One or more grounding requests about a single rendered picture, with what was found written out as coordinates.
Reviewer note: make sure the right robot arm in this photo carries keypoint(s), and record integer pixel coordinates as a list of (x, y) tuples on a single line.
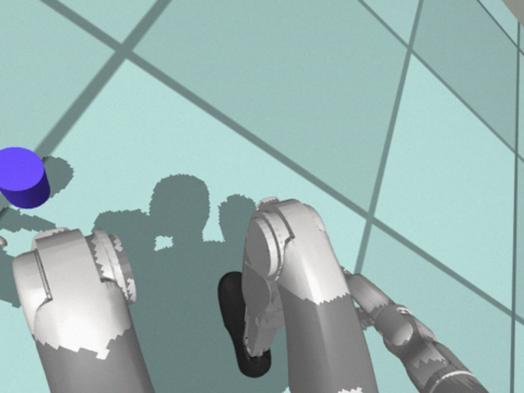
[(431, 366)]

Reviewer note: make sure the can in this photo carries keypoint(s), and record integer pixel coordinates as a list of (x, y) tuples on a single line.
[(23, 180)]

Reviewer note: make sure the right robot foot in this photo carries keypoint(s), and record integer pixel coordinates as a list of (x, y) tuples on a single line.
[(233, 308)]

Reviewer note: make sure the right robot hand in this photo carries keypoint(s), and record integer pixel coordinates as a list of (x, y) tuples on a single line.
[(368, 296)]

